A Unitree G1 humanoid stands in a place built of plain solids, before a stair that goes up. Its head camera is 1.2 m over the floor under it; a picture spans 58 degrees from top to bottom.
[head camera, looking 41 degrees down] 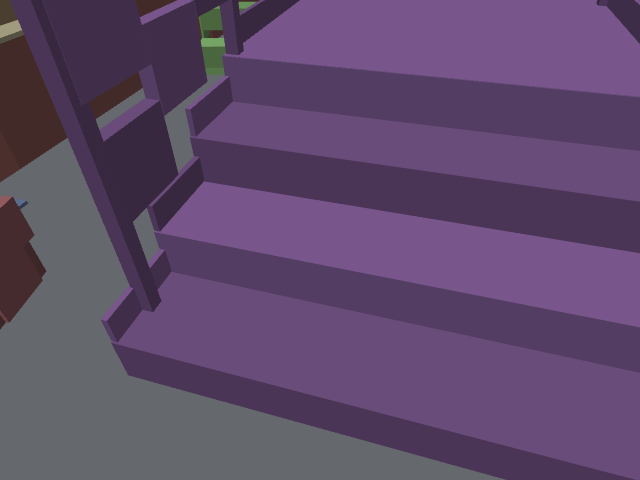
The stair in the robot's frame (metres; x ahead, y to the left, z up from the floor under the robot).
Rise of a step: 0.17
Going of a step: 0.30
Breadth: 1.50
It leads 16 degrees to the right of straight ahead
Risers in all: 4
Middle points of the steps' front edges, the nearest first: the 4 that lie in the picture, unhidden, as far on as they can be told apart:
0.54 -0.12 0.17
0.83 -0.21 0.34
1.11 -0.29 0.51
1.40 -0.37 0.68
